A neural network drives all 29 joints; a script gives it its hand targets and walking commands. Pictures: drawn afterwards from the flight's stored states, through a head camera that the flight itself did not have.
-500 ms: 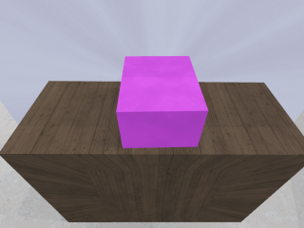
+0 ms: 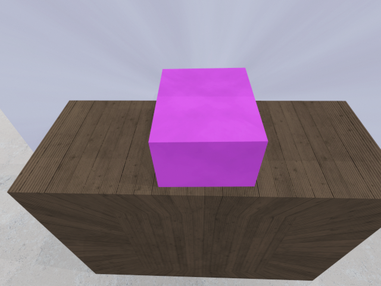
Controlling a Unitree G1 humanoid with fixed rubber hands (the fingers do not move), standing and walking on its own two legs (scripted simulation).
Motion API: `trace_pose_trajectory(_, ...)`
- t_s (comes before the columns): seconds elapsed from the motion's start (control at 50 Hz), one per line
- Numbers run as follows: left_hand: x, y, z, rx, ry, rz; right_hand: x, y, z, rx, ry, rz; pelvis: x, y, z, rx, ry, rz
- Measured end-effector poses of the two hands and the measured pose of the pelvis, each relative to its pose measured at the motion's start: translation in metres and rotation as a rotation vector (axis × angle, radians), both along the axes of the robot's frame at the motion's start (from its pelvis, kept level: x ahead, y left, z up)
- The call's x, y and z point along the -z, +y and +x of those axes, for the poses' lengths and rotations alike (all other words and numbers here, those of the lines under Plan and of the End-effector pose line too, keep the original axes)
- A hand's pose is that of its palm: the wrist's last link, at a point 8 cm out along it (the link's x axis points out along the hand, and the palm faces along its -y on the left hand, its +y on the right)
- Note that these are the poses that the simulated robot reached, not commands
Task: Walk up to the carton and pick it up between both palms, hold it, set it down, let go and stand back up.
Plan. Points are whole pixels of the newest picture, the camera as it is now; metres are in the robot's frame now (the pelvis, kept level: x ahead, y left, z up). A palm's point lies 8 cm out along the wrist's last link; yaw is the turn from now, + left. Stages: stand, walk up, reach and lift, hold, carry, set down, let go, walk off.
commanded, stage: walk up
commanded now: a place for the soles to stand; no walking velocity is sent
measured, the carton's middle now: (204, 123) +0.54 +0.00 +0.04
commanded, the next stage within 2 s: reach and lift in 0.62 s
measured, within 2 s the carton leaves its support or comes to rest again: neither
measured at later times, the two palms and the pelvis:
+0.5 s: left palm out of the picture +0.08 +0.26 -0.11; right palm out of the picture +0.08 -0.25 -0.11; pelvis +0.01 +0.00 +0.00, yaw +1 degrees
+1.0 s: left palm (100, 282) +0.17 +0.22 -0.07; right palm out of the picture +0.14 -0.26 -0.07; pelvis +0.01 -0.01 +0.01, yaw -2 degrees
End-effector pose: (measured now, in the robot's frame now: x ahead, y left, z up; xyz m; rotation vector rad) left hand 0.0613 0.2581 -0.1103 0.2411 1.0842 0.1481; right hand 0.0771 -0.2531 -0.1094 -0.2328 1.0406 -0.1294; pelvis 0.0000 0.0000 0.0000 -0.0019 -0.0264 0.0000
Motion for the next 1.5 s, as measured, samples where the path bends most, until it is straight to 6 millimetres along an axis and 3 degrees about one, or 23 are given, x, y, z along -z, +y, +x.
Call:
trace_pose_trajectory(0.12,-0.001,-0.006,0.012,0.009,-0.034,-0.005,-0.001,-0.005,0.006,0.001,-0.014,-0.006,0.001,-0.003,0.003,-0.003,-0.002,-0.001)
trace_pose_trajectory(0.26,-0.002,-0.007,0.02,0.017,-0.048,-0.003,0.001,-0.009,0.0,0.01,0.014,-0.012,0.001,-0.005,0.008,-0.006,-0.006,-0.002)
trace_pose_trajectory(0.46,-0.001,0.0,0.02,0.01,-0.023,0.007,0.004,-0.004,-0.003,0.009,0.047,-0.01,0.002,-0.001,0.011,-0.011,0.0,-0.004)
trace_pose_trajectory(0.68,0.004,0.005,0.021,-0.006,0.0,0.005,0.004,0.001,0.012,-0.008,0.016,-0.017,0.004,0.003,0.012,-0.009,0.009,-0.002)
trace_pose_trajectory(0.72,0.01,0.009,0.032,-0.013,0.053,0.026,0.011,-0.001,0.026,-0.024,-0.016,-0.016,0.01,0.002,0.005,0.006,0.022,0.0)
trace_pose_trajectory(0.78,0.011,0.01,0.068,-0.004,0.037,0.04,0.014,0.001,0.058,-0.06,-0.092,-0.004,0.019,-0.001,-0.007,0.013,0.019,-0.005)
trace_pose_trajectory(0.84,-0.006,-0.003,0.107,0.03,-0.09,0.026,0.002,0.005,0.082,-0.076,-0.201,0.015,0.02,-0.005,-0.012,0.015,0.003,-0.008)
trace_pose_trajectory(0.9,-0.029,-0.022,0.125,0.056,-0.19,-0.011,-0.016,0.004,0.085,-0.05,-0.268,0.036,0.011,-0.009,-0.008,0.019,-0.028,-0.016)
trace_pose_trajectory(1.0,-0.041,-0.038,0.11,0.037,-0.182,-0.049,-0.038,-0.008,0.066,-0.014,-0.282,0.014,-0.005,-0.015,0.005,0.029,-0.068,-0.001)
trace_pose_trajectory(1.12,-0.043,-0.021,0.09,-0.033,-0.173,-0.025,-0.057,-0.009,0.064,-0.01,-0.326,-0.008,-0.01,-0.019,0.005,0.039,-0.091,0.009)
trace_pose_trajectory(1.22,-0.063,-0.008,0.096,-0.05,-0.282,-0.014,-0.067,0.016,0.076,-0.022,-0.38,0.049,-0.013,-0.017,0.001,0.038,-0.086,0.008)
trace_pose_trajectory(1.32,-0.078,-0.008,0.103,-0.011,-0.347,-0.036,-0.074,0.035,0.082,-0.001,-0.435,0.082,-0.015,-0.01,-0.001,0.041,-0.084,0.004)
trace_pose_trajectory(1.5,-0.091,-0.016,0.104,-0.008,-0.42,-0.073,-0.082,0.031,0.071,0.036,-0.448,0.078,-0.016,0.003,-0.003,0.061,-0.079,0.002)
